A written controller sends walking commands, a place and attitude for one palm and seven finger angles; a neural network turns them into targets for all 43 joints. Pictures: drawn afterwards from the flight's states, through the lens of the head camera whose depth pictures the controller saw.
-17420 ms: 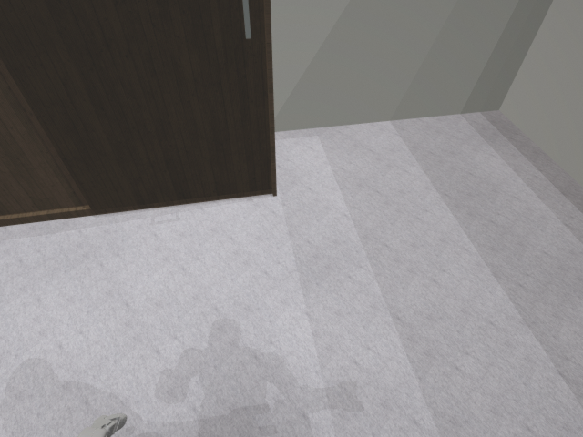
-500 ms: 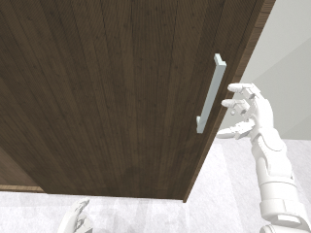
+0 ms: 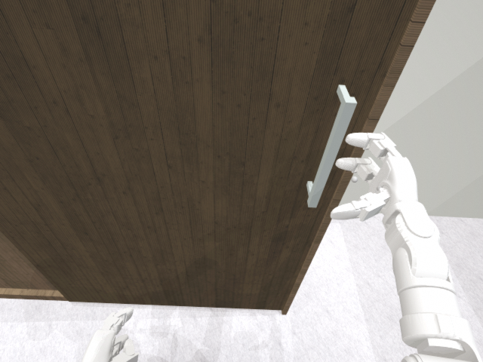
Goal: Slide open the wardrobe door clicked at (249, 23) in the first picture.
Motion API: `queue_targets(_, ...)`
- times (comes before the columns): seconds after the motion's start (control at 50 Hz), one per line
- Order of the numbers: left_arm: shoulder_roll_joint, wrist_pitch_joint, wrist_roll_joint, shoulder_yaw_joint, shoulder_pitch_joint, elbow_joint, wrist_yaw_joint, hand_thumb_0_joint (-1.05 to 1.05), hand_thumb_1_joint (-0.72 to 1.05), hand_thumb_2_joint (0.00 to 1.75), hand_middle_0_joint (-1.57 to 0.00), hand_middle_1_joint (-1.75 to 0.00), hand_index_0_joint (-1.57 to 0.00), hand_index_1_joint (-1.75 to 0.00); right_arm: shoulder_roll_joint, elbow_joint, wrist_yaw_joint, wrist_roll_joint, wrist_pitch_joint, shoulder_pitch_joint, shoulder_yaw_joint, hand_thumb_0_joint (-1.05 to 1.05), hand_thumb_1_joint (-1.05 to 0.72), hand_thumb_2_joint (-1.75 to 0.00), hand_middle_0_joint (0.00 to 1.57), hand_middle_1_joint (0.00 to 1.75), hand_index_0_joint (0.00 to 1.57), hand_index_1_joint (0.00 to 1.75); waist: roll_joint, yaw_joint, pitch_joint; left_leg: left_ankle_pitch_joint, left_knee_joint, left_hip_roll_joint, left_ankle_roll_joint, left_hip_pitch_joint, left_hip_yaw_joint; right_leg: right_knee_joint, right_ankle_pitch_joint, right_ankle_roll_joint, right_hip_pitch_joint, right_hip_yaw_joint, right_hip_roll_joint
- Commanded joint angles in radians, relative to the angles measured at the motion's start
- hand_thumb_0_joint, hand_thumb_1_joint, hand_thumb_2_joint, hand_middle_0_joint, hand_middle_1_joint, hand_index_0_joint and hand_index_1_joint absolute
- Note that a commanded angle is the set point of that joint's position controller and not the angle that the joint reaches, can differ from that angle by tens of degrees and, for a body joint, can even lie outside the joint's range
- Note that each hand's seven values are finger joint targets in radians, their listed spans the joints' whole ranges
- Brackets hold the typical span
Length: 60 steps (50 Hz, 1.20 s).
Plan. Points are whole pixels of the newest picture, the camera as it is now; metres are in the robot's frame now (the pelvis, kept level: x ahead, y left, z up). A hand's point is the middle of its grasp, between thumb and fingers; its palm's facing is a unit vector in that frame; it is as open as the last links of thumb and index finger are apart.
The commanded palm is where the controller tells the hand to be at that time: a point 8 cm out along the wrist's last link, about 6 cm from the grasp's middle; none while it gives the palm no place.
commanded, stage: feel for the door with the fingertips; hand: right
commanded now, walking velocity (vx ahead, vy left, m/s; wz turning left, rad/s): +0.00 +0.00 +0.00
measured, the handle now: (325, 153) +0.44 -0.12 +0.14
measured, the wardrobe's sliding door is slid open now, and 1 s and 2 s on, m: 0.00 0.00 0.00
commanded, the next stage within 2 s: slide the fingers in behind the handle in 0.74 s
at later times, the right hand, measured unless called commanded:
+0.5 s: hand (345, 175) +0.38 -0.14 +0.15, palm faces -0.03 +1.00 +0.00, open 14.0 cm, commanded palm +0.36 -0.19 +0.15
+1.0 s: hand (342, 164) +0.40 -0.13 +0.15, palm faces -0.03 +1.00 +0.01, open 13.6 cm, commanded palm +0.38 -0.19 +0.15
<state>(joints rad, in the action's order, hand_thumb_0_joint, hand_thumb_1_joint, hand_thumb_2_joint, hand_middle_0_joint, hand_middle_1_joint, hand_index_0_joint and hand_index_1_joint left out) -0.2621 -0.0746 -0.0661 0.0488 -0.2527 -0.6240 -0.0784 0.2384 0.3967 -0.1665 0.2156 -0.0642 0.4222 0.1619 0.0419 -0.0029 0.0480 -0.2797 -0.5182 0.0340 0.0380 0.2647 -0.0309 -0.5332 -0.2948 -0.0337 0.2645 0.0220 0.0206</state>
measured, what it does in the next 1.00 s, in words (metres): stands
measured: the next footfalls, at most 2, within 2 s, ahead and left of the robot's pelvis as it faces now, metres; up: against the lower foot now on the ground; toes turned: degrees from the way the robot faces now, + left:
none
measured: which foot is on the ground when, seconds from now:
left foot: down 0.00-1.00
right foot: down 0.00-1.00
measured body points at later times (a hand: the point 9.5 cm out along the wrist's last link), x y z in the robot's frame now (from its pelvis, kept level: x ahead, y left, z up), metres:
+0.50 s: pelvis -0.01 +0.00 +0.00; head -0.02 +0.02 +0.45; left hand +0.14 +0.24 -0.10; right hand +0.37 -0.19 +0.16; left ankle -0.01 +0.09 -0.73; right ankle -0.01 -0.10 -0.73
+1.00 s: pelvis -0.01 +0.00 +0.00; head -0.01 +0.01 +0.45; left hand +0.10 +0.24 -0.11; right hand +0.40 -0.19 +0.16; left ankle -0.01 +0.09 -0.73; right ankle -0.01 -0.10 -0.73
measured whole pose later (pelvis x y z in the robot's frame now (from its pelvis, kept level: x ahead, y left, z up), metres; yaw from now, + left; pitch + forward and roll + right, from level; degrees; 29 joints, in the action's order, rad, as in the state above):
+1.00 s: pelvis -0.01 +0.00 +0.00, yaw +0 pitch +2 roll +0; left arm -0.25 -0.05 -0.06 0.05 -0.30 -0.66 -0.06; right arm 0.22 0.64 -0.11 0.17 0.00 0.62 0.16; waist 0.03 0.01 0.05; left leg -0.26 -0.52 0.03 0.04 0.31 -0.03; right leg -0.54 -0.28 -0.04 0.31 0.03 0.02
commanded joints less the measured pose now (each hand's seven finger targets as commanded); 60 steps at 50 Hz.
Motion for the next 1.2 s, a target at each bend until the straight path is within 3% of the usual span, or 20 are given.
queue_targets(0.0, -0.103, -0.057, -0.002, -0.042, 0.088, 0.145, 0.004, 0.0, 0.9, 0.9, -0.2, -0.3, -0.2, -0.3, 0.127, -0.235, 0.027, 0.009, 0.058, 0.398, 0.03, 0.0, 0.5, -0.3, 0.3, 1.2, 0.3, 1.2, -0.068, 0.004, 0.259, 0.309, 0.05, -0.022, -0.01, -0.057, 0.016, 0.049, 0.262, -0.006, -0.12, -0.033, -0.018)
queue_targets(0.1, -0.094, -0.039, 0.006, -0.041, 0.101, 0.155, 0.014, 0.0, 0.9, 0.9, -0.2, -0.3, -0.2, -0.3, 0.137, -0.262, 0.082, -0.019, 0.034, 0.368, 0.051, 0.0, 0.5, -0.3, 0.3, 1.2, 0.3, 1.2, -0.066, -0.015, 0.249, 0.315, 0.051, -0.026, -0.012, -0.074, 0.022, 0.052, 0.266, -0.007, -0.102, -0.021, -0.017)
queue_targets(0.18, -0.091, -0.024, 0.009, -0.035, 0.105, 0.153, 0.008, 0.0, 0.9, 0.9, -0.2, -0.3, -0.2, -0.3, 0.171, -0.277, 0.1, -0.026, 0.043, 0.427, 0.067, 0.0, 0.5, -0.3, 0.3, 1.2, 0.3, 1.2, -0.082, -0.003, 0.241, 0.325, 0.061, -0.025, -0.014, -0.095, 0.032, 0.057, 0.259, -0.011, -0.095, -0.017, -0.018)
queue_targets(0.3, -0.09, -0.027, 0.005, -0.034, 0.099, 0.143, -0.001, 0.0, 0.9, 0.9, -0.2, -0.3, -0.2, -0.3, 0.14, -0.244, 0.067, -0.019, 0.057, 0.458, 0.033, 0.0, 0.5, -0.3, 0.3, 1.2, 0.3, 1.2, -0.047, 0.011, 0.256, 0.33, 0.067, -0.024, -0.012, -0.095, 0.037, 0.054, 0.253, -0.012, -0.112, -0.014, -0.015)
queue_targets(0.34, -0.089, -0.03, 0.002, -0.034, 0.095, 0.139, 0.001, 0.0, 0.9, 0.9, -0.2, -0.3, -0.2, -0.3, 0.099, -0.211, 0.051, -0.017, 0.05, 0.443, -0.001, 0.0, 0.5, -0.3, 0.3, 1.2, 0.3, 1.2, -0.022, 0.016, 0.241, 0.327, 0.067, -0.023, -0.009, -0.07, 0.028, 0.053, 0.255, -0.008, -0.124, -0.016, -0.015)
queue_targets(0.38, -0.093, -0.033, 0.001, -0.037, 0.089, 0.136, 0.002, 0.0, 0.9, 0.9, -0.2, -0.3, -0.2, -0.3, 0.079, -0.185, 0.042, -0.012, 0.043, 0.457, -0.019, 0.0, 0.5, -0.3, 0.3, 1.2, 0.3, 1.2, -0.043, 0.025, 0.234, 0.311, 0.067, -0.021, -0.009, -0.045, 0.022, 0.05, 0.248, -0.008, -0.126, -0.026, -0.017)
queue_targets(0.48, -0.1, -0.023, 0.001, -0.036, 0.089, 0.133, 0.0, 0.0, 0.9, 0.9, -0.2, -0.3, -0.2, -0.3, 0.118, -0.138, 0.053, -0.006, 0.03, 0.5, 0.017, 0.0, 0.5, -0.3, 0.3, 1.2, 0.3, 1.2, -0.095, 0.024, 0.203, 0.259, 0.082, -0.024, -0.015, -0.04, 0.028, 0.059, 0.198, -0.013, -0.083, -0.027, -0.012)
queue_targets(0.56, -0.097, -0.023, 0.006, -0.037, 0.083, 0.125, -0.001, 0.0, 0.9, 0.9, -0.2, -0.3, -0.2, -0.3, 0.167, -0.143, 0.088, -0.026, 0.074, 0.603, 0.044, 0.0, 0.5, -0.3, 0.3, 1.2, 0.3, 1.2, -0.074, 0.024, 0.229, 0.21, 0.083, -0.023, -0.013, -0.036, 0.036, 0.057, 0.174, -0.015, -0.089, -0.031, -0.016)
queue_targets(0.64, -0.089, -0.031, 0.01, -0.035, 0.068, 0.117, 0.0, 0.0, 0.9, 0.9, -0.2, -0.3, -0.2, -0.3, 0.15, -0.106, 0.094, -0.035, 0.119, 0.629, 0.035, 0.0, 0.5, -0.3, 0.3, 1.2, 0.3, 1.2, -0.02, 0.021, 0.28, 0.236, 0.068, -0.022, -0.008, -0.055, 0.037, 0.055, 0.193, -0.011, -0.104, -0.025, -0.013)
queue_targets(0.66, -0.095, -0.029, 0.01, -0.037, 0.054, 0.11, 0.002, 0.0, 0.9, 0.9, -0.2, -0.3, -0.2, -0.3, 0.172, -0.082, 0.094, -0.04, 0.125, 0.623, 0.048, 0.0, 0.5, -0.3, 0.3, 1.2, 0.3, 1.2, -0.052, 0.023, 0.291, 0.245, 0.064, -0.019, -0.008, -0.063, 0.032, 0.054, 0.208, -0.01, -0.103, -0.031, -0.018)
queue_targets(0.68, -0.094, -0.031, 0.01, -0.037, 0.056, 0.113, 0.003, 0.0, 0.9, 0.9, -0.2, -0.3, -0.2, -0.3, 0.139, -0.056, 0.087, -0.038, 0.123, 0.612, 0.025, 0.0, 0.5, -0.3, 0.3, 1.2, 0.3, 1.2, -0.044, 0.024, 0.284, 0.26, 0.062, -0.021, -0.01, -0.062, 0.036, 0.052, 0.209, -0.011, -0.094, -0.024, -0.016)
queue_targets(0.74, -0.101, -0.025, 0.007, -0.039, 0.038, 0.105, 0.007, 0.0, 0.9, 0.9, -0.2, -0.3, -0.2, -0.3, 0.155, 0.029, 0.079, -0.044, 0.105, 0.591, 0.042, 0.0, 0.5, -0.3, 0.3, 1.2, 0.3, 1.2, -0.047, 0.022, 0.25, 0.257, 0.065, -0.021, -0.008, -0.046, 0.031, 0.056, 0.198, -0.009, -0.067, -0.024, -0.015)
queue_targets(0.8, -0.105, -0.027, 0.005, -0.042, 0.029, 0.105, 0.007, 0.0, 0.9, 0.9, -0.2, -0.3, -0.2, -0.3, 0.124, 0.034, 0.071, -0.032, 0.102, 0.676, 0.015, 0.0, 0.5, -0.3, 0.3, 1.2, 0.3, 1.2, -0.087, 0.048, 0.224, 0.235, 0.074, -0.018, -0.011, -0.02, 0.026, 0.06, 0.179, -0.013, -0.063, -0.033, -0.017)
queue_targets(0.9, -0.108, -0.026, 0.007, -0.047, 0.017, 0.108, 0.012, 0.0, 0.9, 0.9, -0.2, -0.3, -0.2, -0.3, 0.158, 0.057, 0.072, -0.032, 0.109, 0.619, 0.059, 0.0, 0.5, -0.3, 0.3, 1.2, 0.3, 1.2, -0.101, 0.021, 0.251, 0.225, 0.068, -0.019, -0.01, -0.034, 0.03, 0.056, 0.178, -0.014, -0.05, -0.029, -0.017)
queue_targets(0.92, -0.105, -0.026, 0.005, -0.044, 0.022, 0.108, 0.013, 0.0, 0.9, 0.9, -0.2, -0.3, -0.2, -0.3, 0.125, 0.062, 0.068, -0.034, 0.109, 0.627, 0.022, 0.0, 0.5, -0.3, 0.3, 1.2, 0.3, 1.2, -0.09, 0.036, 0.23, 0.209, 0.072, -0.019, -0.011, -0.014, 0.028, 0.057, 0.164, -0.014, -0.051, -0.028, -0.018)
queue_targets(0.96, -0.105, -0.027, 0.007, -0.045, 0.018, 0.11, 0.017, 0.0, 0.9, 0.9, -0.2, -0.3, -0.2, -0.3, 0.131, 0.054, 0.07, -0.037, 0.116, 0.627, 0.029, 0.0, 0.5, -0.3, 0.3, 1.2, 0.3, 1.2, -0.056, 0.026, 0.233, 0.197, 0.07, -0.019, -0.007, -0.012, 0.027, 0.056, 0.161, -0.012, -0.054, -0.029, -0.017)
queue_targets(0.98, -0.108, -0.027, 0.008, -0.047, 0.015, 0.11, 0.017, 0.0, 0.9, 0.9, -0.2, -0.3, -0.2, -0.3, 0.159, 0.044, 0.075, -0.04, 0.119, 0.626, 0.053, 0.0, 0.5, -0.3, 0.3, 1.2, 0.3, 1.2, -0.076, 0.024, 0.247, 0.199, 0.065, -0.017, -0.007, -0.018, 0.025, 0.058, 0.165, -0.012, -0.055, -0.034, -0.019)
queue_targets(1.06, -0.107, -0.026, 0.007, -0.047, 0.02, 0.125, 0.021, 0.0, 0.9, 0.9, -0.2, -0.3, -0.2, -0.3, 0.145, 0.015, 0.072, -0.043, 0.124, 0.587, 0.039, 0.0, 0.5, -0.3, 0.3, 1.2, 0.3, 1.2, -0.077, 0.017, 0.253, 0.209, 0.06, -0.017, -0.006, -0.028, 0.023, 0.057, 0.177, -0.012, -0.056, -0.031, -0.021)
queue_targets(1.14, -0.1, -0.036, 0.006, -0.046, 0.033, 0.132, 0.025, 0.0, 0.9, 0.9, -0.2, -0.3, -0.2, -0.3, 0.088, -0.062, 0.073, -0.038, 0.13, 0.604, -0.007, 0.0, 0.5, -0.3, 0.3, 1.2, 0.3, 1.2, -0.031, 0.02, 0.263, 0.223, 0.051, -0.012, -0.001, -0.007, 0.019, 0.054, 0.202, -0.005, -0.098, -0.036, -0.025)
queue_targets(1.18, -0.103, -0.039, 0.007, -0.049, 0.038, 0.132, 0.023, 0.0, 0.9, 0.9, -0.2, -0.3, -0.2, -0.3, 0.101, -0.099, 0.083, -0.036, 0.141, 0.619, 0.001, 0.0, 0.5, -0.3, 0.3, 1.2, 0.3, 1.2, -0.046, 0.023, 0.274, 0.223, 0.05, -0.009, -0.002, -0.008, 0.017, 0.053, 0.21, -0.005, -0.115, -0.041, -0.029)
